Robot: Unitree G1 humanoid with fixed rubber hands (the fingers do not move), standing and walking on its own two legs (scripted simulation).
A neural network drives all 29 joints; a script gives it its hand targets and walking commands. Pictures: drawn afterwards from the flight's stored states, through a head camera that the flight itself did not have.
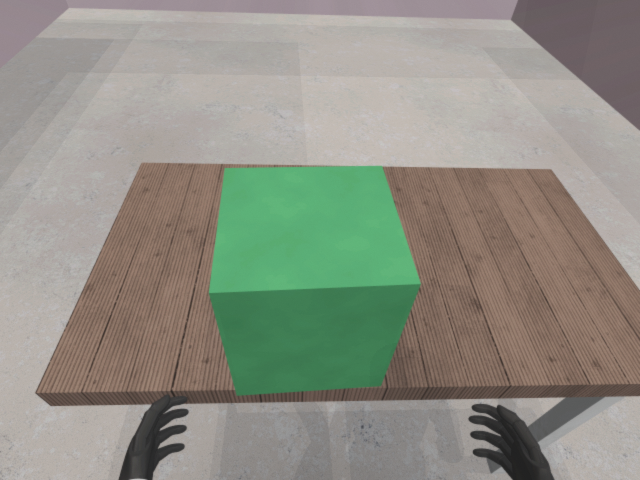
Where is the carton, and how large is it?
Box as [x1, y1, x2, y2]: [209, 166, 420, 395]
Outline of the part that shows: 381,166 225,168 210,279 209,295 237,395 375,386 381,384 420,284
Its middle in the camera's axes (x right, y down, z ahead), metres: -0.01 +0.06 +0.54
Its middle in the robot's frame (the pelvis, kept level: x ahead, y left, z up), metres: +0.37 +0.06 +0.04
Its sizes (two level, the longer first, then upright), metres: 0.210 0.200 0.250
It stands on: a table, 0.70 m high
